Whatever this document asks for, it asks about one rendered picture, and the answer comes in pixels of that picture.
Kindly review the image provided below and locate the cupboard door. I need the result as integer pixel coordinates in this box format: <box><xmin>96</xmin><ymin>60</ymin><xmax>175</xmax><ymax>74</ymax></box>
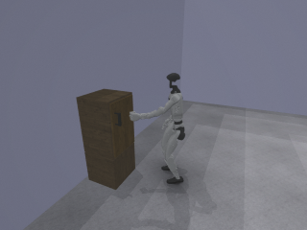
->
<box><xmin>109</xmin><ymin>95</ymin><xmax>134</xmax><ymax>158</ymax></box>

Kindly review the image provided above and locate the robot left forearm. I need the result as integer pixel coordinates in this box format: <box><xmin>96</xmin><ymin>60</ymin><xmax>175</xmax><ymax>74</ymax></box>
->
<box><xmin>140</xmin><ymin>108</ymin><xmax>164</xmax><ymax>120</ymax></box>

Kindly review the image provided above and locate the left robot upper arm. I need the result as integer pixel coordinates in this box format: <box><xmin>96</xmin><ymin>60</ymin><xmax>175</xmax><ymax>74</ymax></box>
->
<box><xmin>158</xmin><ymin>94</ymin><xmax>180</xmax><ymax>114</ymax></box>

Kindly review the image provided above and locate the handle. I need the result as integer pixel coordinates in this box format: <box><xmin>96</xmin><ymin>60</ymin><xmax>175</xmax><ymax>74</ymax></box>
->
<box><xmin>114</xmin><ymin>112</ymin><xmax>122</xmax><ymax>127</ymax></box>

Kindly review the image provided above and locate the robot right hand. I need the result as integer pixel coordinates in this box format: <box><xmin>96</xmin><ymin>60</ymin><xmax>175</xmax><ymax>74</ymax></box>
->
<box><xmin>162</xmin><ymin>118</ymin><xmax>172</xmax><ymax>129</ymax></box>

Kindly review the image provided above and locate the robot left hand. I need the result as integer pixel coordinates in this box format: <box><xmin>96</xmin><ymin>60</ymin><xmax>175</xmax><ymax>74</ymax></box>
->
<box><xmin>130</xmin><ymin>111</ymin><xmax>140</xmax><ymax>122</ymax></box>

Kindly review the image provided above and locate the robot right foot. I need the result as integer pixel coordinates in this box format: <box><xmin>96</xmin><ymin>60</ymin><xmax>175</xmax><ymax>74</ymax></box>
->
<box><xmin>161</xmin><ymin>166</ymin><xmax>170</xmax><ymax>171</ymax></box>

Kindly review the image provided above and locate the right robot thigh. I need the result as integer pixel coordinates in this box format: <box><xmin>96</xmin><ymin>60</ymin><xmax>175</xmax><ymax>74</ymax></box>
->
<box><xmin>161</xmin><ymin>121</ymin><xmax>175</xmax><ymax>151</ymax></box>

